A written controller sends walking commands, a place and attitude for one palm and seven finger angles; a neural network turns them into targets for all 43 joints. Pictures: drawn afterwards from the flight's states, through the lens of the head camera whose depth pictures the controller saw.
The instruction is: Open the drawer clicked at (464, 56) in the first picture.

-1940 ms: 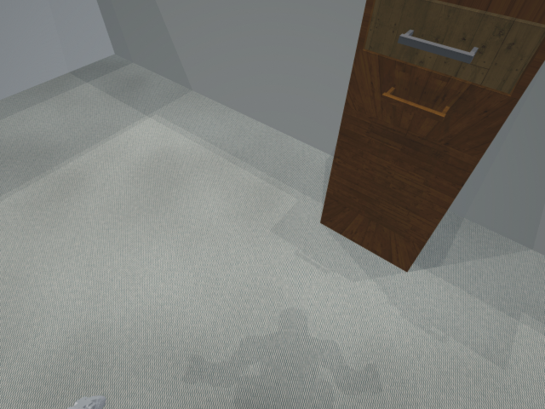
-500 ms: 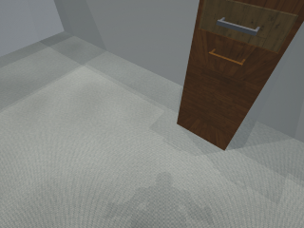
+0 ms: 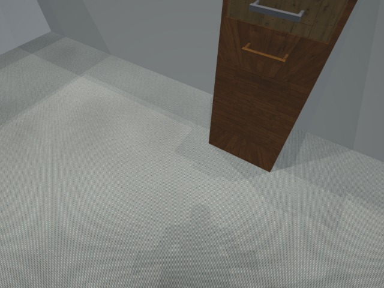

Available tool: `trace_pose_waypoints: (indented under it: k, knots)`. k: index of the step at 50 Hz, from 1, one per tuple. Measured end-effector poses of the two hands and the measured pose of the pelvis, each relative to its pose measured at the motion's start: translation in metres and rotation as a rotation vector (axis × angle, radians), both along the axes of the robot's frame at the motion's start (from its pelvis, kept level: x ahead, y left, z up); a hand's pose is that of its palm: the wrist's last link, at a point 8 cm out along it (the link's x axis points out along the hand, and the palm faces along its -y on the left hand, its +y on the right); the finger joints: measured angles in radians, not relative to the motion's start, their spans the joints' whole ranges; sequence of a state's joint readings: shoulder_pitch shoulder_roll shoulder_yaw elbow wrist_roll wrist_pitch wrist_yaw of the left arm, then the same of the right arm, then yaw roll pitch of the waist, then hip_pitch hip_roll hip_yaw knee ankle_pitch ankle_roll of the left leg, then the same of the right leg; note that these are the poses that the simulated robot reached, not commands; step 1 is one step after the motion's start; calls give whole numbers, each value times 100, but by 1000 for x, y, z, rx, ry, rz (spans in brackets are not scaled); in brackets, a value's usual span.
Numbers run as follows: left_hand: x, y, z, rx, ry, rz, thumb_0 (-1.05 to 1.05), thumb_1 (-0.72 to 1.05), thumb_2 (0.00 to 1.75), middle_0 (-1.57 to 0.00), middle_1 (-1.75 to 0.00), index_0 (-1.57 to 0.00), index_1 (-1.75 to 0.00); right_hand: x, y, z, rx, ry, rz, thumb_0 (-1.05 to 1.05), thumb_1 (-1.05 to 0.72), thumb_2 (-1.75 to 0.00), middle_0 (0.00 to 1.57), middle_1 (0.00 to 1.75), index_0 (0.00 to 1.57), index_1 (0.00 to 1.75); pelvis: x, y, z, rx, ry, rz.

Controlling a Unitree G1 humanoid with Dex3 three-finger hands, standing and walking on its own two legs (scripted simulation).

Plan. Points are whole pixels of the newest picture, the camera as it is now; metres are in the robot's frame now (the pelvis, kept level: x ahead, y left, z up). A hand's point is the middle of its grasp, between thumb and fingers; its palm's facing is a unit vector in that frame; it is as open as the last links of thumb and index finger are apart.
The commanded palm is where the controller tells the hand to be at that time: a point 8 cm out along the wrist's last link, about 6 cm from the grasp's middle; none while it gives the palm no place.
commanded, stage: turn to face it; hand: left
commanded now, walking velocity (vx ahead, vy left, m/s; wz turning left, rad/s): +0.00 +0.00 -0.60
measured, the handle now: (276, 10) +0.95 -0.21 +0.14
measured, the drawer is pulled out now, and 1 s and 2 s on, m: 0.00 0.00 0.00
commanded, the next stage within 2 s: take the last steps up to it in 0.74 s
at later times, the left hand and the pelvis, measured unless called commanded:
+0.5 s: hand out of the picture +0.07 +0.19 -0.15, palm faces -0.16 -0.95 -0.26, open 7.4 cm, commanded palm none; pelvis -0.02 +0.00 +0.01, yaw -14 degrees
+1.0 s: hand out of the picture +0.13 +0.17 -0.16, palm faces -0.45 -0.87 -0.21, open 7.4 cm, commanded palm none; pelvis -0.03 +0.03 +0.00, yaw -27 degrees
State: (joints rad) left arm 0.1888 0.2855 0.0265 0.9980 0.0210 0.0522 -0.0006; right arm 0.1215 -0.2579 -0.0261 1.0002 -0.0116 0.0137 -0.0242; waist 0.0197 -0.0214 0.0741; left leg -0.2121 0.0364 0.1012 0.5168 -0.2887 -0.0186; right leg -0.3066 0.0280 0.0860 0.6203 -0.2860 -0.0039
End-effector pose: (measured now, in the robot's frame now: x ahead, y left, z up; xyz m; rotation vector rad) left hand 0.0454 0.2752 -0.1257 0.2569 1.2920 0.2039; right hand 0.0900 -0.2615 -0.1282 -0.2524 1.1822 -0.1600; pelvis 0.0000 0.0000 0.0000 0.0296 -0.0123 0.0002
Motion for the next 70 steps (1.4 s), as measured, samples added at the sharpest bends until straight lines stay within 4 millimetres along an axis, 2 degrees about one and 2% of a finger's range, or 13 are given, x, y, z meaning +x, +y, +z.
trace_pose_waypoints:
  k: [6, 14, 23, 30, 36, 41, 45, 51, 54, 57, 61, 66, 70]
  knots:
    - [0, -35, -8, -17, -6, -40, 0, 91, 90, -20, -30, -20, -30, -31, -8, -29, 65, 35, -77, 1, -90, -90, 20, 30, 20, 30, -6, -18, -14, -4, -10, -58]
    - [-8, -61, 7, -44, 27, -75, 0, 90, 90, -20, -30, -20, -30, -52, -18, -12, 73, 45, -156, 1, -90, -90, 20, 29, 20, 30, -14, -24, 5, 11, 22, -130]
    - [15, -45, 8, -40, 0, -157, 0, 90, 90, -20, -30, -20, -30, -64, -20, 6, 19, -23, -245, 1, -90, -90, 20, 29, 20, 30, -19, -9, 9, 3, 42, -229]
    - [44, -13, -5, -52, -44, -232, 0, 90, 90, -20, -30, -20, -30, -80, 5, 19, -33, -94, -299, 1, -90, -90, 20, 29, 20, 30, -26, 23, 2, -26, 51, -290]
    - [73, 2, -5, -74, -74, -307, 0, 91, 90, -20, -30, -20, -30, -128, 40, 26, -44, -33, -355, 1, -90, -90, 20, 29, 20, 30, -30, 42, 7, -44, 37, -340]
    - [84, -2, -3, -87, -62, -365, 0, 91, 90, -20, -30, -20, -30, -166, 63, 23, -16, 34, -431, 1, -90, -90, 20, 30, 20, 30, -29, 48, 11, -55, 32, -392]
    - [89, -20, -4, -94, -29, -425, 0, 91, 90, -20, -30, -20, -30, -199, 78, 13, 23, 83, -504, 1, -90, -90, 20, 30, 20, 30, -31, 47, 10, -54, 29, -429]
    - [97, -64, -8, -113, -56, -515, 0, 91, 90, -20, -30, -20, -30, -254, 90, -12, 101, 187, -606, 1, -90, -90, 20, 30, 20, 30, -31, 30, -2, -37, 32, -470]
    - [91, -78, -7, -131, -77, -500, 0, 91, 90, -20, -30, -20, -30, -268, 92, -17, 130, 259, -613, 1, -90, -90, 20, 30, 20, 30, -25, 23, -2, -57, 26, -465]
    - [81, -73, -5, -114, -55, -460, 0, 93, 90, -20, -30, -20, -30, -258, 85, -11, 138, 265, -614, 1, -90, -90, 20, 29, 20, 30, -14, 17, 3, -51, 22, -470]
    - [64, -57, -8, -96, 47, -436, 0, 94, 90, -20, -30, -20, -30, -222, 72, -5, 124, 206, -610, 1, -91, -90, 20, 29, 19, 30, 6, 14, 6, -48, 20, -468]
    - [51, -35, -20, -96, 190, -387, 0, 92, 90, -20, -30, -20, -30, -149, 59, -2, 97, 123, -569, 1, -91, -90, 19, 29, 19, 30, 43, 18, 1, -58, 25, -467]
    - [60, -18, -40, -106, 290, -349, 0, 91, 90, -20, -30, -20, -30, -83, 52, -7, 43, 43, -523, 1, -91, -90, 20, 29, 19, 30, 82, 26, -14, -64, 23, -470]
